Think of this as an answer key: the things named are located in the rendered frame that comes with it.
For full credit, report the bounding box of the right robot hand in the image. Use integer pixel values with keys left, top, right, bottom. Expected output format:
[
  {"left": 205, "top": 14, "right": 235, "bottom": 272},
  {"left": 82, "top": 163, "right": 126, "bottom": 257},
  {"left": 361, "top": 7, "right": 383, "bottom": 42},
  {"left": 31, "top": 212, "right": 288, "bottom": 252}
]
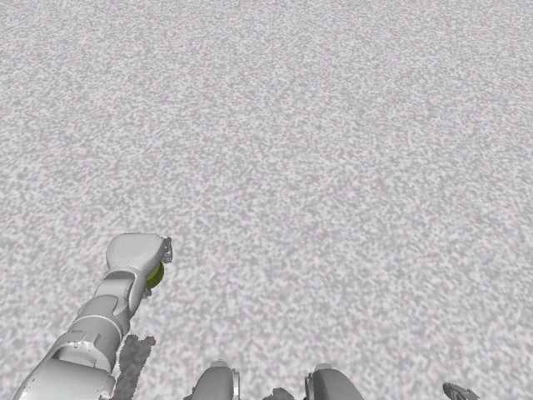
[{"left": 443, "top": 382, "right": 481, "bottom": 400}]

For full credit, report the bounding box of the left robot hand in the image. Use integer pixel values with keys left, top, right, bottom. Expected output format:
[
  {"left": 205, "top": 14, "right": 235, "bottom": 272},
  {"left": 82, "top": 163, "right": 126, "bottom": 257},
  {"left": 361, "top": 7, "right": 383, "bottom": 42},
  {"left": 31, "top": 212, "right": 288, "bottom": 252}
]
[{"left": 106, "top": 232, "right": 172, "bottom": 299}]

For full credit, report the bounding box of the tin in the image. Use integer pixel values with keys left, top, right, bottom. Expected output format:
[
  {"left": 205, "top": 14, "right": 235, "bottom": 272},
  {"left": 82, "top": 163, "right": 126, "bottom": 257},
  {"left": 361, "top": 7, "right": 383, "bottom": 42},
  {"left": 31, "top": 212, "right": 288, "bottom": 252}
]
[{"left": 146, "top": 261, "right": 164, "bottom": 289}]

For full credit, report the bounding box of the left robot arm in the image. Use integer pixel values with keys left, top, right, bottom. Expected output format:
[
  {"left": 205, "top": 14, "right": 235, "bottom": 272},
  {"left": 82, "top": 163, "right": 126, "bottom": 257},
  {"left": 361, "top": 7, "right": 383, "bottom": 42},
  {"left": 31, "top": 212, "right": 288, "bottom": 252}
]
[{"left": 12, "top": 266, "right": 147, "bottom": 400}]

